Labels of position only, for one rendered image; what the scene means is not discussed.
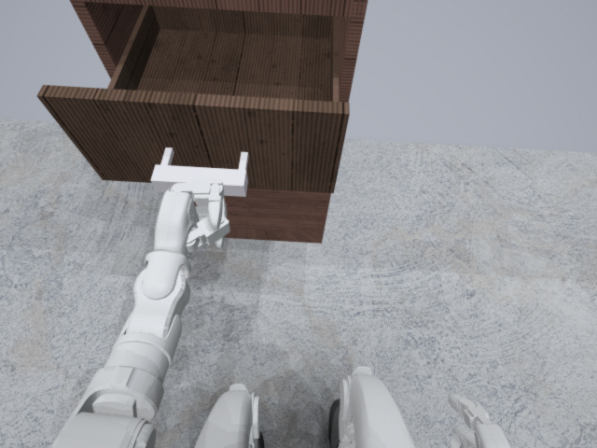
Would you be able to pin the robot left thigh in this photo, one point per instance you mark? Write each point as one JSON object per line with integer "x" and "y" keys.
{"x": 233, "y": 421}

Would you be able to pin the drawer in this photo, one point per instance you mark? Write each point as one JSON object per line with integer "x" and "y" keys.
{"x": 212, "y": 83}

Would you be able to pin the right robot shin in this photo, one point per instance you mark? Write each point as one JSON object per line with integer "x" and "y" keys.
{"x": 346, "y": 433}

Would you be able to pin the robot left hand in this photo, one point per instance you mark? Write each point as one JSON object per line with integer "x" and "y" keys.
{"x": 178, "y": 215}

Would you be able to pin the robot left upper arm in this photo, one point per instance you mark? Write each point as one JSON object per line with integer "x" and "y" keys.
{"x": 96, "y": 430}

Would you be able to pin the left robot forearm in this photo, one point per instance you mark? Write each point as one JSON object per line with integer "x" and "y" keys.
{"x": 130, "y": 383}

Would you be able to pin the robot right hand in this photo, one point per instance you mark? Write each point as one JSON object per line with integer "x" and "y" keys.
{"x": 487, "y": 434}

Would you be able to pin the handle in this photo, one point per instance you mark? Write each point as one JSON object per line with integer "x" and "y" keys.
{"x": 165, "y": 175}

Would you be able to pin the cabinet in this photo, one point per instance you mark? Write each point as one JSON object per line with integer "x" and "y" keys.
{"x": 264, "y": 214}

